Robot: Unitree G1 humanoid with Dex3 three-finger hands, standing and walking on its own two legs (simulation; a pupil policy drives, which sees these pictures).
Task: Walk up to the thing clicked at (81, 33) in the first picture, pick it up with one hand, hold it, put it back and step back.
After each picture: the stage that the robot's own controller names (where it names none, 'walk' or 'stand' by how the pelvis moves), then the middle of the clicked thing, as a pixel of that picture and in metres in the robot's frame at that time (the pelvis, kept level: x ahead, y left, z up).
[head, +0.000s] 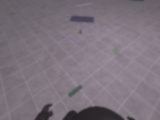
stand; (80, 31) +2.15 +0.31 -0.72
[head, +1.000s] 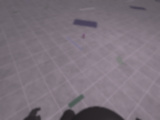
walk; (83, 35) +2.03 +0.17 -0.71
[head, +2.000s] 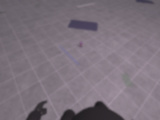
walk; (81, 44) +1.46 +0.15 -0.72
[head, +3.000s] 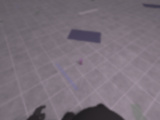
walk; (80, 61) +1.00 +0.13 -0.71
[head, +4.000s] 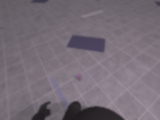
walk; (79, 77) +0.64 +0.18 -0.69
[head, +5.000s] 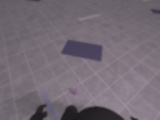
stand; (74, 91) +0.41 +0.17 -0.70
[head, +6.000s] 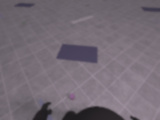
stand; (72, 96) +0.35 +0.20 -0.72
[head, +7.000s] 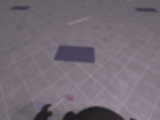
stand; (70, 97) +0.36 +0.22 -0.72
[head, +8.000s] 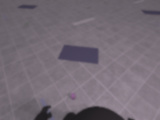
stand; (73, 96) +0.38 +0.19 -0.73
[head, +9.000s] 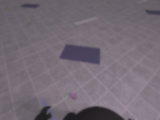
stand; (74, 96) +0.37 +0.18 -0.73
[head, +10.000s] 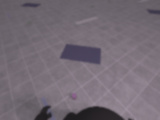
go down; (74, 96) +0.37 +0.17 -0.73
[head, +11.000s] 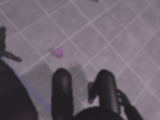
go down; (59, 53) +0.47 +0.21 -0.30
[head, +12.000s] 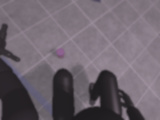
approach; (60, 53) +0.47 +0.21 -0.30
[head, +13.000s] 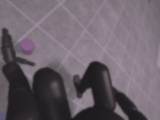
close in; (27, 47) +0.45 +0.26 -0.23
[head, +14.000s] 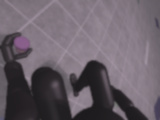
close; (22, 46) +0.44 +0.26 -0.23
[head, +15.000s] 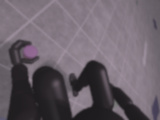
lift; (30, 53) +0.40 +0.23 -0.23
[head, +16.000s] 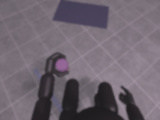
lift; (63, 67) +0.33 +0.18 +0.00
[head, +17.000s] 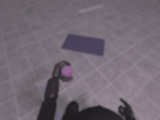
hold; (68, 74) +0.31 +0.16 +0.01
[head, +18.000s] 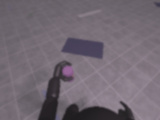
hold; (69, 74) +0.31 +0.15 +0.02
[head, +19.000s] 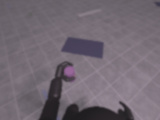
hold; (70, 74) +0.31 +0.14 +0.01
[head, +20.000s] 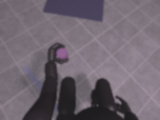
crouch; (63, 56) +0.43 +0.18 -0.07
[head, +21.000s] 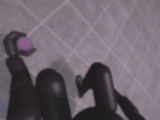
lower; (27, 46) +0.44 +0.27 -0.21
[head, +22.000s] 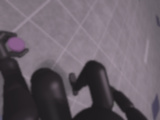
lower; (17, 46) +0.43 +0.28 -0.24
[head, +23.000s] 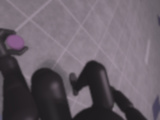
lower; (16, 44) +0.44 +0.28 -0.23
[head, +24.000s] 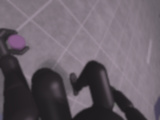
lower; (17, 44) +0.44 +0.28 -0.23
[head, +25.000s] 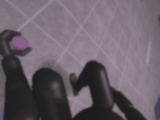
loosen; (20, 45) +0.44 +0.27 -0.23
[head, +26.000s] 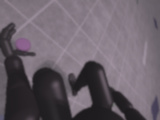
withdraw; (23, 46) +0.44 +0.26 -0.25
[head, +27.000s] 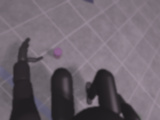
stand; (57, 53) +0.46 +0.22 -0.28
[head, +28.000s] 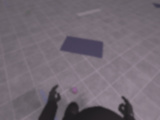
stand; (74, 90) +0.40 +0.14 -0.64
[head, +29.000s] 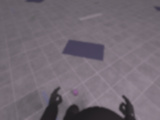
stand; (75, 92) +0.40 +0.15 -0.66
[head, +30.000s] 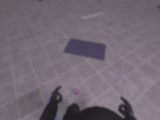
stand; (76, 91) +0.40 +0.15 -0.67
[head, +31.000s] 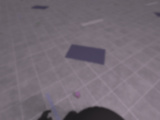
stand; (77, 95) +0.41 +0.15 -0.72
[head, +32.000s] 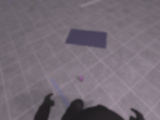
walk; (81, 78) +0.51 +0.13 -0.71
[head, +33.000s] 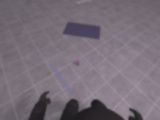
walk; (77, 62) +0.81 +0.17 -0.70
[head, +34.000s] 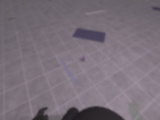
stand; (83, 58) +1.09 +0.14 -0.70
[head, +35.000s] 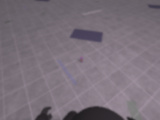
stand; (81, 59) +1.08 +0.17 -0.72
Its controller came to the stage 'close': yes
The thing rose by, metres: 0.72
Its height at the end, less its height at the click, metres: +0.00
